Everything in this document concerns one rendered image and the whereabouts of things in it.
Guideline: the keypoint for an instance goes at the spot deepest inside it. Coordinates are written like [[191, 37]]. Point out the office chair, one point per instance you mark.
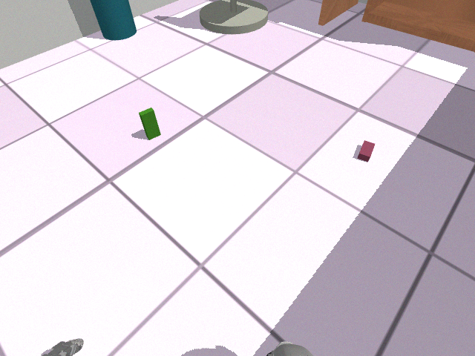
[[233, 16]]

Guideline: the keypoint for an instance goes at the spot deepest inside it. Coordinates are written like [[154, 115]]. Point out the bookshelf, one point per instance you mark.
[[451, 22]]

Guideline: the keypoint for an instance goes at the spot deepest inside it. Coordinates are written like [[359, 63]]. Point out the left robot hand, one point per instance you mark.
[[66, 348]]

